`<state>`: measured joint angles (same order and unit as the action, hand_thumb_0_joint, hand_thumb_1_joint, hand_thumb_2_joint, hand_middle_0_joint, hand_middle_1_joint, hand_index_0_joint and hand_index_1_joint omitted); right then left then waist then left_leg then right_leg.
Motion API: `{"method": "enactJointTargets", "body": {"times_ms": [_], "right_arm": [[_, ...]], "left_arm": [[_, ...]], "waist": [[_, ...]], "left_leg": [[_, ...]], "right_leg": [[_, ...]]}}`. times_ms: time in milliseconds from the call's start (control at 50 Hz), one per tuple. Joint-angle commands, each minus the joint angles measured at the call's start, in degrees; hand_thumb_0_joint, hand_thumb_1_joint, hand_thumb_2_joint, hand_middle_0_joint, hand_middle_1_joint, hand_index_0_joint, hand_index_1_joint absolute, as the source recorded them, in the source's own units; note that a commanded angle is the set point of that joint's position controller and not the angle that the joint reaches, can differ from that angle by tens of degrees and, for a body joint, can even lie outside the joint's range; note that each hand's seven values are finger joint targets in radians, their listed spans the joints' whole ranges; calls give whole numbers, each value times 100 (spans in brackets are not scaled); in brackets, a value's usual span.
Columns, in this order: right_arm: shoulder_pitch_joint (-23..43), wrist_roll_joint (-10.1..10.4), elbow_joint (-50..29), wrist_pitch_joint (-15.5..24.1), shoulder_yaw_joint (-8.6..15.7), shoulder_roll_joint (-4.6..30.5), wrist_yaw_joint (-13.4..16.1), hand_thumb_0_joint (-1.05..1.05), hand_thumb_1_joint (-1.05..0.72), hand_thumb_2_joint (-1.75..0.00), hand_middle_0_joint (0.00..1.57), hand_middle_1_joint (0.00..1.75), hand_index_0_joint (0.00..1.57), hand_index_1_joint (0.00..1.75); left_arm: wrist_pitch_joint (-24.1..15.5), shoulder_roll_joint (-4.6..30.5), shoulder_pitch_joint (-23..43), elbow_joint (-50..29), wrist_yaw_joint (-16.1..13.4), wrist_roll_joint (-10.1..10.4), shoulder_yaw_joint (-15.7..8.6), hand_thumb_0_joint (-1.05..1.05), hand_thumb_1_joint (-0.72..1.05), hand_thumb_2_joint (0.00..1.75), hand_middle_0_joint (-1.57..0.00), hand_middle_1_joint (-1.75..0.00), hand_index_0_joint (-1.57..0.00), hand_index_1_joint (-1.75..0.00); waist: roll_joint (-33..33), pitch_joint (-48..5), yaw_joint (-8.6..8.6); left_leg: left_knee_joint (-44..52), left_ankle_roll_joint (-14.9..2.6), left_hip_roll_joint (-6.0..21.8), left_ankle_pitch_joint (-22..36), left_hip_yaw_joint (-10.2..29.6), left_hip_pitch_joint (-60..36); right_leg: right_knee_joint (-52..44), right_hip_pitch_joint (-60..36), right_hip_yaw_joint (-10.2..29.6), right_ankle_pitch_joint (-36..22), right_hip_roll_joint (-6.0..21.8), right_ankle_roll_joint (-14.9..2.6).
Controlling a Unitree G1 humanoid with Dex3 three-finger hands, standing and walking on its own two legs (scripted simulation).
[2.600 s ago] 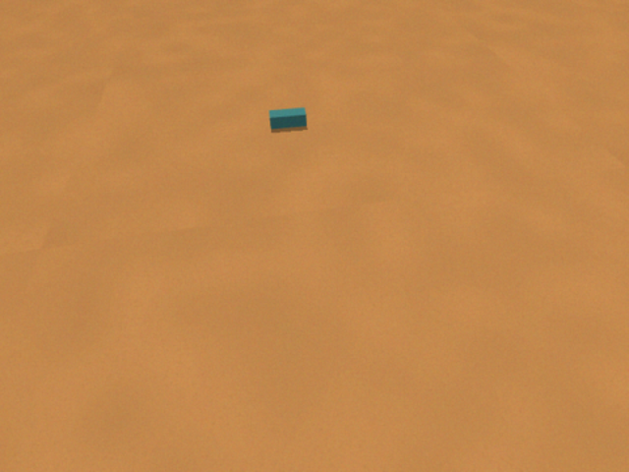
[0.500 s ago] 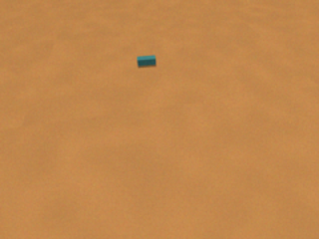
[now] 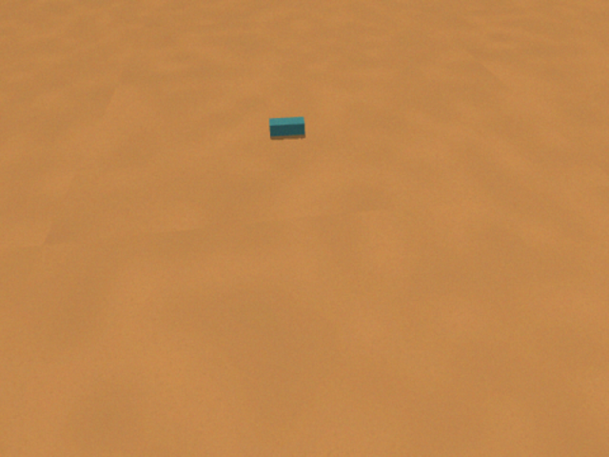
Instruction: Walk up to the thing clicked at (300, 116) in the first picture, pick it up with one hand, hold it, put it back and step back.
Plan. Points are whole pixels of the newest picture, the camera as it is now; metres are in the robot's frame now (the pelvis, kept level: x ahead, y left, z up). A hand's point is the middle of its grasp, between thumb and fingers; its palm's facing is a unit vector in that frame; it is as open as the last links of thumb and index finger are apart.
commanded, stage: walk up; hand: left
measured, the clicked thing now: (287, 126) +2.06 +0.22 -0.73
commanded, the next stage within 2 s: none
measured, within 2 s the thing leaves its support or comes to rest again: neither
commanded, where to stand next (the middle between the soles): +1.68 -0.16 m, yaw +8 degrees
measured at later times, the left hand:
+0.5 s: hand (139, 402) +0.25 +0.30 -0.15, palm faces +0.03 -0.95 -0.32, open 7.4 cm
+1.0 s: hand (207, 289) +0.45 +0.23 -0.12, palm faces +0.13 -0.91 -0.40, open 7.4 cm
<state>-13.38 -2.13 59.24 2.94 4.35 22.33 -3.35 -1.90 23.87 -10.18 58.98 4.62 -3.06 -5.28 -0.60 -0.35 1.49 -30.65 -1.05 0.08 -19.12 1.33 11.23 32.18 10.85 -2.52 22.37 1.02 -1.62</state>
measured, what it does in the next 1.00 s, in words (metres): walks ahead: left foot, then right foot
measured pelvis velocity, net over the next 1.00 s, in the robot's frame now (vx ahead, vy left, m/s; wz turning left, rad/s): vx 0.48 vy -0.06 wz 0.11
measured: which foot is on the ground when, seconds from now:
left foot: down 0.00-0.02, up 0.04-0.28, down 0.30-0.72, up 0.74-1.00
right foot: down 0.00-0.32, up 0.34-0.70, down 0.72-1.00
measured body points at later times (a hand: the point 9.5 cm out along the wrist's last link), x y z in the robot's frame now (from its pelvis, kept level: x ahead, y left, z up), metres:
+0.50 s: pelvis +0.21 +0.02 +0.00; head +0.21 +0.03 +0.45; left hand +0.25 +0.35 -0.12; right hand +0.34 -0.29 -0.10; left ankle +0.26 +0.15 -0.73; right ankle +0.23 -0.12 -0.68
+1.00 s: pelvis +0.48 -0.06 +0.01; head +0.50 -0.07 +0.46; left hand +0.44 +0.28 -0.09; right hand +0.64 -0.35 -0.11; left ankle +0.57 +0.10 -0.69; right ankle +0.44 -0.15 -0.73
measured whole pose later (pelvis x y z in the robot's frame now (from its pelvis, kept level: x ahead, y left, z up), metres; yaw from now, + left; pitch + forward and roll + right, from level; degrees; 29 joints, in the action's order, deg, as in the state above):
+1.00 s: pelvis +0.48 -0.06 +0.01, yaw +6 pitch -1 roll -1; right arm -10.5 -0.8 52.8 3.4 2.8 24.6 -4.6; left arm -4.8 23.7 -20.1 53.5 4.2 -1.6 -4.0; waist 2.8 3.2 4.5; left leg -46.5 -0.3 4.1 -13.9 -0.5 30.9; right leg 23.8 4.6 -9.9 17.8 1.1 -1.8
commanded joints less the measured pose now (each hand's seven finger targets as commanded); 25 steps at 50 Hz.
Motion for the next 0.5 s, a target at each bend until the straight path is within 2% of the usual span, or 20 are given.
{"method": "enactJointTargets", "body": {"times_ms": [0,20,40,60,100,120,140,180,220,240,260,280,300,320,340,360,400,420,460,480], "right_arm": [[1418,24,-1104,154,189,961,1,0,-90,-90,20,30,20,30],[1649,-26,-1137,166,180,1045,66,0,-90,-90,20,30,20,30],[1535,15,-1047,201,192,1302,62,0,-90,-90,20,30,20,30],[1379,53,-997,239,183,1330,27,0,-90,-90,20,30,20,30],[1065,81,-942,223,170,1260,-36,0,-90,-90,20,30,20,30],[1069,98,-985,201,172,1261,-88,0,-90,-90,20,30,20,30],[1070,102,-1037,171,191,1254,-123,0,-90,-90,20,30,20,30],[1200,124,-1169,145,215,1181,-152,0,-90,-90,20,30,20,30],[631,135,-1049,119,311,1181,-137,0,-90,-90,20,30,20,30],[127,112,-907,108,386,1247,-106,0,-90,-90,20,30,20,30],[-636,39,-738,109,525,1483,-44,0,-90,-90,20,30,20,30],[-1323,-63,-616,132,665,1708,28,0,-90,-90,20,30,20,30],[-1777,-87,-700,171,791,2253,107,0,-90,-90,20,30,20,30],[-1448,181,-939,213,841,2555,79,0,-90,-90,20,30,20,30],[-924,328,-1031,201,802,2390,106,0,-90,-90,20,30,20,30],[-425,305,-1180,221,668,2209,121,0,-90,-90,20,30,20,30],[42,259,-1301,287,478,1821,132,0,-90,-90,20,30,20,30],[161,248,-1299,320,411,1733,106,0,-90,-90,20,30,20,30],[319,193,-1402,379,444,1851,70,0,-90,-90,20,30,20,30],[407,191,-1443,413,475,1943,63,0,-90,-90,20,30,20,30]], "left_arm": [[-313,1758,-971,-256,-73,-73,-492,0,90,90,-20,-30,-20,-30],[-356,1998,-736,-407,-105,-20,-475,0,90,90,-20,-30,-20,-30],[-375,1827,-503,-561,-114,65,-393,0,90,90,-20,-30,-20,-30],[-378,1678,-412,-611,-133,98,-339,0,90,90,-20,-30,-20,-30],[-380,1519,-222,-662,-175,149,-279,0,90,90,-20,-30,-20,-30],[-373,1543,-145,-714,-173,136,-275,0,90,90,-20,-30,-20,-30],[-369,1604,-55,-780,-165,126,-274,0,90,90,-20,-30,-20,-30],[-337,1653,-203,-844,-132,140,-237,0,90,90,-20,-30,-20,-30],[-304,1751,-27,-953,-104,194,-212,0,90,90,-20,-30,-20,-30],[-285,1707,14,-994,-107,241,-174,0,90,90,-20,-30,-20,-30],[-262,1515,-120,-1017,-123,246,-88,0,90,90,-20,-30,-20,-30],[-247,1201,-388,-989,-146,298,6,0,90,90,-20,-30,-20,-30],[-266,913,-490,-1144,-168,363,46,0,90,90,-20,-30,-20,-30],[-265,1459,-482,-1194,-193,375,-61,0,90,90,-20,-30,-20,-30],[-281,1705,-197,-1129,-191,329,-18,0,90,90,-20,-30,-20,-30],[-283,1635,-391,-1007,-160,370,-7,0,90,90,-20,-30,-20,-30],[-268,1538,-681,-790,-78,326,-60,0,90,90,-20,-30,-20,-30],[-222,1474,-769,-721,-5,288,-103,0,90,90,-20,-30,-20,-30],[-145,1365,-778,-760,131,236,-146,0,90,90,-20,-30,-20,-30],[-120,1379,-732,-805,181,209,-182,0,90,90,-20,-30,-20,-30]], "waist": [[-1079,344,887],[-916,960,847],[-115,1098,635],[99,1119,508],[-270,981,282],[-530,871,257],[-728,775,224],[-810,639,288],[-656,381,-67],[-415,136,-357],[86,-317,-680],[791,-770,-1009],[1777,-1167,-1150],[1206,-1385,-1000],[401,-841,-795],[412,-283,-465],[393,331,-134],[476,504,-13],[999,611,11],[1225,720,53]], "left_leg": [[-1451,-117,-142,-1244,-174,3611],[-2291,-15,92,-958,-24,4135],[-2474,-11,311,-720,279,3992],[-2384,-7,398,-612,329,3787],[-1825,3,564,-443,253,3320],[-1497,-6,574,-400,157,3090],[-1199,0,575,-117,36,2712],[-621,-6,423,461,-309,1824],[-199,-84,109,1104,-690,322],[-101,-180,-19,1408,-879,-629],[-284,-355,-57,1172,-764,-1722],[-241,-585,106,397,-396,-2743],[740,-1155,1664,-1124,2536,-3052],[1815,-1765,2473,-2356,4460,-2774],[1944,-1617,2471,-2349,3878,-2002],[1821,-1500,2304,-1988,2988,-1441],[1832,-1221,1879,-1338,1762,59],[1994,-1021,1652,-1359,1255,790],[2244,-1050,1566,-1766,898,1128],[2370,-1088,1671,-2139,907,1316]], "right_leg": [[-2169,-2545,2578,2358,1435,-754],[-2799,-2159,3476,2168,2418,-1168],[-2714,-2059,3274,1128,2391,-1317],[-2487,-2052,2729,-15,2146,-1315],[-2216,-2096,1456,-1275,1613,-1006],[-2105,-2082,1038,-1665,1456,-946],[-2035,-1870,693,-1798,1319,-885],[-1942,-1226,256,-1924,1102,-775],[-1433,-317,-121,-2234,985,-713],[-802,178,-316,-2640,946,-673],[409,680,-464,-3062,780,-557],[1992,1522,-646,-2556,465,-388],[3757,2585,-303,-203,-313,-196],[4233,2785,738,717,-287,-250],[4347,2746,977,260,188,-231],[4195,2790,832,-89,468,-197],[3194,2117,726,-100,746,-58],[2680,1630,647,-160,798,31],[1915,1410,365,-252,742,162],[1682,1411,353,-355,807,182]]}}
